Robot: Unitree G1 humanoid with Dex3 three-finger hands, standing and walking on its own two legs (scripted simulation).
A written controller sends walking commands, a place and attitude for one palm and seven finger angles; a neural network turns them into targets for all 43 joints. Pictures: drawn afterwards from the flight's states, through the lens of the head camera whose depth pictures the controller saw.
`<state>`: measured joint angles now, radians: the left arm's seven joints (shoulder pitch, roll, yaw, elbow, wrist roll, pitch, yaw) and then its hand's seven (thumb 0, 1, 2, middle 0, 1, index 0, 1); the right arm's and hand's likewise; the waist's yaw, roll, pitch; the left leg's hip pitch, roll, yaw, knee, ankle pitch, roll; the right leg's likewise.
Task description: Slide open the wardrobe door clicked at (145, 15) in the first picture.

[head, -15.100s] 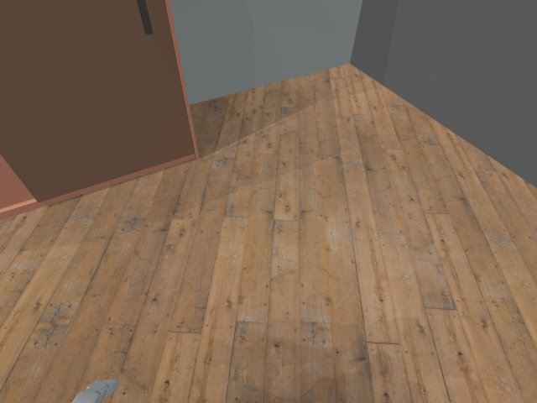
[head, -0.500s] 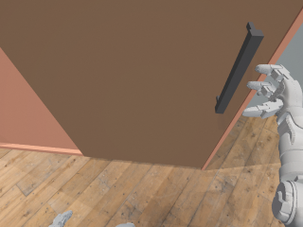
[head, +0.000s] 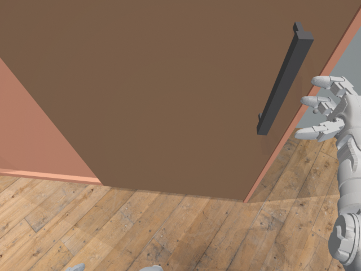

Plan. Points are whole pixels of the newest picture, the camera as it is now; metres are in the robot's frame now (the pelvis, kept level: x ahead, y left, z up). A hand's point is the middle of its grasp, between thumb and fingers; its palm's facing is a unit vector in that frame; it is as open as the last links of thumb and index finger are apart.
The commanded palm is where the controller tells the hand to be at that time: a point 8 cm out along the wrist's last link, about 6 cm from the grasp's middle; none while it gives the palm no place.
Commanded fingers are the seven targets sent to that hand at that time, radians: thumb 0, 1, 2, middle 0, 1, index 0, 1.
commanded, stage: move the hooked fingers beside the handle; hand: right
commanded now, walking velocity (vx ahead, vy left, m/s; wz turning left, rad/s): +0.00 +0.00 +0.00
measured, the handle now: (276, 87) +0.52 -0.15 +0.12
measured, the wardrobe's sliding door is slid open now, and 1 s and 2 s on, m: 0.00 0.00 0.00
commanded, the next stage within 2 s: feel for the door with the fingertips in 0.42 s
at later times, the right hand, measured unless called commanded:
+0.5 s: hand (314, 111) +0.45 -0.21 +0.12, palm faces +0.01 +1.00 +0.01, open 14.0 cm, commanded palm +0.42 -0.26 +0.12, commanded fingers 0.00 0.50 -0.30 0.30 1.20 0.30 1.20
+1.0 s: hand (286, 105) +0.46 -0.16 +0.12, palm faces +0.02 +1.00 -0.01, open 14.0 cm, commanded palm +0.43 -0.22 +0.12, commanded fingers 0.00 0.50 -0.30 0.30 1.20 0.30 1.20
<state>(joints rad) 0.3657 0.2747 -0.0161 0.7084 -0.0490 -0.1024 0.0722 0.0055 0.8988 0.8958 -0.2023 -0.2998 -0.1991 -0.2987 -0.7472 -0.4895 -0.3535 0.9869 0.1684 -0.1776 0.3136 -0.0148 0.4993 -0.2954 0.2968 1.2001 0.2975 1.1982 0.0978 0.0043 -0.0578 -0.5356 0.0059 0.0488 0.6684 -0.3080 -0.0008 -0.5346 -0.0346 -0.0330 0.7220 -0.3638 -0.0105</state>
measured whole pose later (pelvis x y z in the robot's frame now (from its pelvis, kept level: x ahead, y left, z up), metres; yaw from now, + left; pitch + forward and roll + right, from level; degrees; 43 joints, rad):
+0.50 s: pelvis +0.00 +0.00 +0.00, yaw +0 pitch +9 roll +1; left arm 0.34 0.26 -0.03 0.70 -0.05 -0.10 0.07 0.00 0.90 0.90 -0.20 -0.30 -0.20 -0.30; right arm -0.72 -0.45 -0.33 0.93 0.18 -0.19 0.29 -0.02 0.50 -0.30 0.30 1.20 0.30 1.20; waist 0.08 0.00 -0.06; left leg -0.52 0.01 0.05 0.67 -0.31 0.00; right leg -0.52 -0.03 -0.03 0.72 -0.37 -0.01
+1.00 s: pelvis -0.01 +0.01 +0.00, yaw +0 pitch +10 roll +1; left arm 0.33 0.25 -0.02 0.71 -0.03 -0.12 0.05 0.00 0.90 0.90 -0.20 -0.30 -0.20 -0.30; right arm -0.78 -0.37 -0.31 0.97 0.12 -0.20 0.17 -0.02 0.50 -0.30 0.30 1.20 0.30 1.20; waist 0.11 -0.01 -0.06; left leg -0.55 0.00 0.04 0.69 -0.31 0.01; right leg -0.53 -0.04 -0.04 0.72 -0.35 0.00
